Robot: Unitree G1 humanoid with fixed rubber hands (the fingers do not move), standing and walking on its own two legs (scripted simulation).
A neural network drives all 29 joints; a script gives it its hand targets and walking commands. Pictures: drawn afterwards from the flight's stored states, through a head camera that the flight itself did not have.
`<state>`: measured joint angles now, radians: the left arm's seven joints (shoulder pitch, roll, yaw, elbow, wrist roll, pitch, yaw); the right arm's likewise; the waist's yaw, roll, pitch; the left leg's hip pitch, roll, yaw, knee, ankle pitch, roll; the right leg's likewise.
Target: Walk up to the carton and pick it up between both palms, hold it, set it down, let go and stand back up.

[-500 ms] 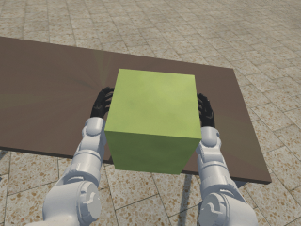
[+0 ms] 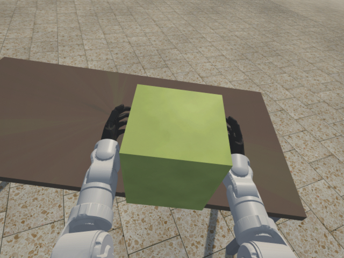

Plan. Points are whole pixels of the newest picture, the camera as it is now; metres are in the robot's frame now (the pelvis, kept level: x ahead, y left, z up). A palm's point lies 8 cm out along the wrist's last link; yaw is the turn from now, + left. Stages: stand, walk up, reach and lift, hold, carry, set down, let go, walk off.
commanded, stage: reach and lift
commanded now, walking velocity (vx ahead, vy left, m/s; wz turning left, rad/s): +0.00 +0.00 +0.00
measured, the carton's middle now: (171, 151) +0.38 -0.03 +0.05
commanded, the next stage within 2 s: hold in 1.68 s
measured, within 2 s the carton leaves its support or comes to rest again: neither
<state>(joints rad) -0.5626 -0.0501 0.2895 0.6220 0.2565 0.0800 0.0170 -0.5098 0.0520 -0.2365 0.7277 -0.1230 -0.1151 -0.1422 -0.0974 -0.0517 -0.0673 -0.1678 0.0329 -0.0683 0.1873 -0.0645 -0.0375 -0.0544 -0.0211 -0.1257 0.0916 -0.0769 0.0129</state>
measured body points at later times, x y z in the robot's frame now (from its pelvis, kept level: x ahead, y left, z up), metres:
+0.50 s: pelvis -0.01 +0.00 +0.00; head -0.01 +0.04 +0.45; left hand +0.38 +0.13 +0.13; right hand +0.35 -0.17 +0.12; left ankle +0.02 +0.14 -0.75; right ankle -0.02 -0.12 -0.75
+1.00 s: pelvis -0.02 +0.00 +0.00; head -0.03 +0.04 +0.45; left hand +0.37 +0.14 +0.16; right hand +0.35 -0.16 +0.16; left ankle +0.02 +0.14 -0.75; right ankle -0.02 -0.12 -0.75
